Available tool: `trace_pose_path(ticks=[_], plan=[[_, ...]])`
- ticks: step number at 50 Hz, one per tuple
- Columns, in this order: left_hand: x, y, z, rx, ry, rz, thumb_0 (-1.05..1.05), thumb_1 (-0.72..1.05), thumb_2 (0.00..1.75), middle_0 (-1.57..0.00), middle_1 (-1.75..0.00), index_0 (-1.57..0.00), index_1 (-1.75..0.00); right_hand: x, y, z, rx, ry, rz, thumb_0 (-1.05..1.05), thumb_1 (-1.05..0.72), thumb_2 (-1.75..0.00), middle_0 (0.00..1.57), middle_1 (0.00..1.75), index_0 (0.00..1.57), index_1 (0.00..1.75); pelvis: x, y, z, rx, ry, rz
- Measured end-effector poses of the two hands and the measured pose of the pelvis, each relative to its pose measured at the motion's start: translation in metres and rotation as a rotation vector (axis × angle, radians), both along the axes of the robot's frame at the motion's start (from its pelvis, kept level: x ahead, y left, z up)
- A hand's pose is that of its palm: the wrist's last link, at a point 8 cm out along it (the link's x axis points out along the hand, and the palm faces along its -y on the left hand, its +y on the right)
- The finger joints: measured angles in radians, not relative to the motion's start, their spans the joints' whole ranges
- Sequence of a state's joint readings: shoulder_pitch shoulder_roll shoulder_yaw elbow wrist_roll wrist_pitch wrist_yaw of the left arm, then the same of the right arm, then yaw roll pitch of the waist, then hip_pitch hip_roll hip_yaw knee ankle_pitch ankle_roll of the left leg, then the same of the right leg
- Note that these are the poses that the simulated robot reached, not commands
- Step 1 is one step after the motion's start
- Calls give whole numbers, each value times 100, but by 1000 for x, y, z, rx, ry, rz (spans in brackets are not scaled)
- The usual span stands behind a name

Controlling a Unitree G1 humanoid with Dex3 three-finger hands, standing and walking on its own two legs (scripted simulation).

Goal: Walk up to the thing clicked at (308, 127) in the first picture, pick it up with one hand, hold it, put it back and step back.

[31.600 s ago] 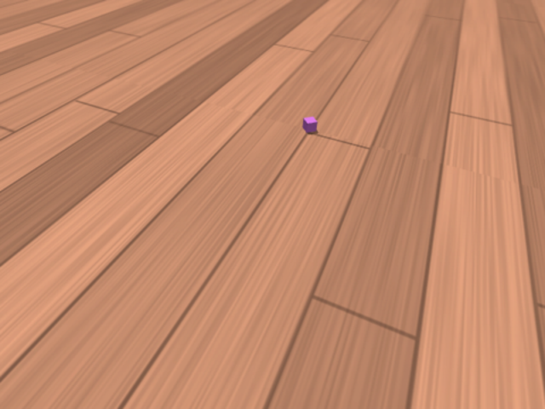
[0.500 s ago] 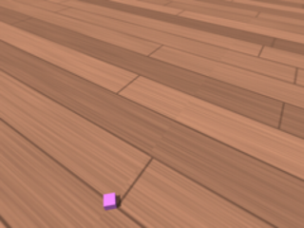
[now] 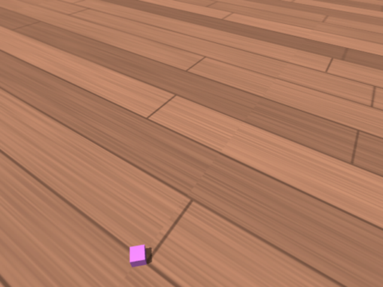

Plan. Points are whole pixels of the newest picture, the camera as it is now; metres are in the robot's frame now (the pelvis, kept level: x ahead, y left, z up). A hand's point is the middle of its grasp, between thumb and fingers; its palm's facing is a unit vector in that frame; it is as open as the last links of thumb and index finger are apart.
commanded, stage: stand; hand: left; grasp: from above
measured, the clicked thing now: (138, 255) +0.47 +0.25 -0.75
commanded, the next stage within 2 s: rise first in 0.08 s
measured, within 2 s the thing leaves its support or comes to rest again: neither
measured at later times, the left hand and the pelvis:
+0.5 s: hand out of the picture +0.16 +0.25 -0.17, palm faces -0.05 -0.93 -0.37, open 10.4 cm; pelvis -0.01 +0.00 -0.03, yaw +0 degrees
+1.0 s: hand out of the picture +0.13 +0.27 -0.22, palm faces -0.14 -0.88 -0.45, open 14.1 cm; pelvis +0.00 +0.00 -0.09, yaw +0 degrees
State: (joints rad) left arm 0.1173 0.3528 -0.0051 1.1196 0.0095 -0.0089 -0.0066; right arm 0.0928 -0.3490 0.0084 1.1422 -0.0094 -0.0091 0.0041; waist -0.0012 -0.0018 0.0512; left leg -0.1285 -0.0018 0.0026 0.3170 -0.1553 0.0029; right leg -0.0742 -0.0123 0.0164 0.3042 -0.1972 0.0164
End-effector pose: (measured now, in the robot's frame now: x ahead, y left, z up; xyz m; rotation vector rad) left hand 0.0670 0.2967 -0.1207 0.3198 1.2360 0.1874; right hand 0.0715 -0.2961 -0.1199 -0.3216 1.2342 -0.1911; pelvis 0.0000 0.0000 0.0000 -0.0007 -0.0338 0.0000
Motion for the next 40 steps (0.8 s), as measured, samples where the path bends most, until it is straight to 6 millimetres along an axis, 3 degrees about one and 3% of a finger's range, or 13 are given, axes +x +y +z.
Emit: trace_pose_path(ticks=[11,19,23,32,40], plan=[[3,2,0,1,-11,14,1,89,90,-21,-31,-20,-31,5,3,0,0,-16,-6,0,-91,-90,21,30,20,30,3,1,-1,-1,14,2],[69,-2,-11,-19,-149,-2,1,60,91,-21,-58,-19,-58,13,27,-8,35,-148,1,0,-94,-91,20,30,20,30,-12,-1,-17,-9,127,7],[87,1,-13,8,-164,-54,1,35,89,-18,-76,-18,-75,8,36,-13,57,-170,-25,0,-94,-90,21,30,20,30,-10,-1,-24,-11,156,-3],[72,5,-33,61,-51,-69,0,-24,92,-13,-97,-13,-97,27,44,-23,73,-263,-8,1,-91,-90,21,30,20,30,-5,5,-43,-18,218,-6],[67,7,-50,86,-98,-98,0,-47,96,-11,-103,-10,-103,58,44,-36,41,-348,43,1,-90,-90,21,30,20,30,-5,4,-68,-24,276,-2]])
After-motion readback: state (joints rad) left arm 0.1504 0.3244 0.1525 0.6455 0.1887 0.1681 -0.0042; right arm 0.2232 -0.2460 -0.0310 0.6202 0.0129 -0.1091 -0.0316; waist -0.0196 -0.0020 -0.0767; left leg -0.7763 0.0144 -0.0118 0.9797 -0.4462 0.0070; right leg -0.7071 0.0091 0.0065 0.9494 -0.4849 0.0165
